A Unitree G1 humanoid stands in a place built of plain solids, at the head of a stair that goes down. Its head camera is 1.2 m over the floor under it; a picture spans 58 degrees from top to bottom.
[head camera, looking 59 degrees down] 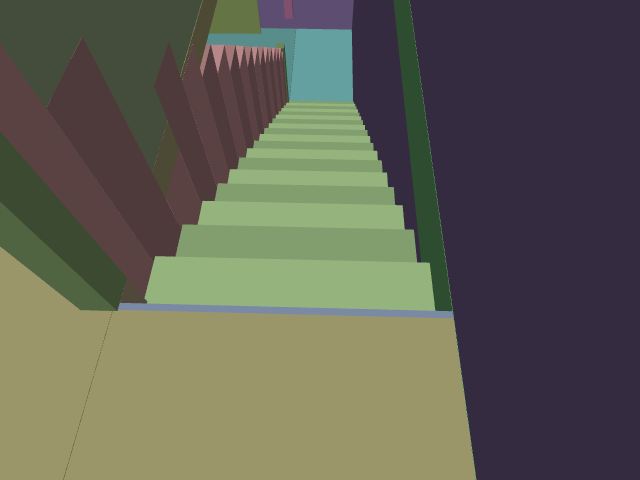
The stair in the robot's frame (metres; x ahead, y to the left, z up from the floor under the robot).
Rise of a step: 0.18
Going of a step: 0.26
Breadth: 1.00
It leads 2 degrees to the right of straight ahead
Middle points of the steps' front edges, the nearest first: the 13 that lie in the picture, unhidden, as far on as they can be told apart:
0.49 0.11 0.00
0.75 0.10 -0.18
1.01 0.10 -0.37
1.27 0.09 -0.55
1.53 0.08 -0.74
1.79 0.07 -0.92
2.05 0.07 -1.11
2.31 0.06 -1.29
2.57 0.05 -1.48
2.83 0.05 -1.66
3.09 0.04 -1.85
3.35 0.03 -2.03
3.61 0.03 -2.22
